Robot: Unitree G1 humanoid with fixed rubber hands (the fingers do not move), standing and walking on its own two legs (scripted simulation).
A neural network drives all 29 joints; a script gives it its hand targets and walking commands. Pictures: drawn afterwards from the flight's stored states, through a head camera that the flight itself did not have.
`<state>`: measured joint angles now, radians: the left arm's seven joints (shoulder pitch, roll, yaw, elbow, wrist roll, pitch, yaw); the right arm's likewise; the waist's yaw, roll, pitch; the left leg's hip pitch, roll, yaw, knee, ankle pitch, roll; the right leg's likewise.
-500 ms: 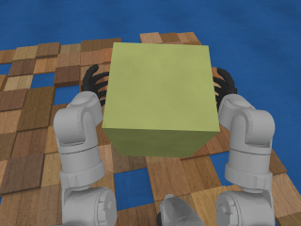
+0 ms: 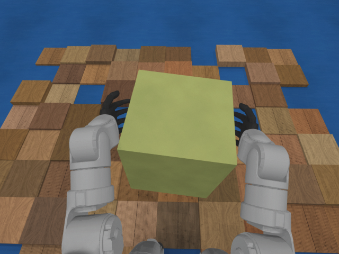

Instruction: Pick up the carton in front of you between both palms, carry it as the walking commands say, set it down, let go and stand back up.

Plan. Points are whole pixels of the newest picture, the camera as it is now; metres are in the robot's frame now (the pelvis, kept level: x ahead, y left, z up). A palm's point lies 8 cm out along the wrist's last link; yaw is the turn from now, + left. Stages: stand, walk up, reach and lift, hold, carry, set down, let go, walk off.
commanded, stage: carry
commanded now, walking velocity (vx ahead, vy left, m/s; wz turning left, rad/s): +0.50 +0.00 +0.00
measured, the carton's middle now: (175, 140) +0.37 +0.03 +0.01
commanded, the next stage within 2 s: none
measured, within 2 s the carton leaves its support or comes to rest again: neither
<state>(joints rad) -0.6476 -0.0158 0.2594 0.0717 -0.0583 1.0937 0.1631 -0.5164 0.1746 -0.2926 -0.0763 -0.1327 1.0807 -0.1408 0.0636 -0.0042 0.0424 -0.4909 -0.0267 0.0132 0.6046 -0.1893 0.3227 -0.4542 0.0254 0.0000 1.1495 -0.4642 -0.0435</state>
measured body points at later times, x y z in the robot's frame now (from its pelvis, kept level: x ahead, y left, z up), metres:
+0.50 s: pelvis +0.32 -0.08 +0.01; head +0.32 -0.10 +0.46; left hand +0.66 +0.09 +0.16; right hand +0.68 -0.22 +0.14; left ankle +0.32 +0.07 -0.66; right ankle +0.31 -0.12 -0.73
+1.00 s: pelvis +0.65 -0.08 -0.03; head +0.66 -0.09 +0.42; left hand +1.03 +0.01 +0.08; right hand +0.98 -0.29 +0.07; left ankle +0.66 -0.02 -0.76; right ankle +0.59 -0.18 -0.65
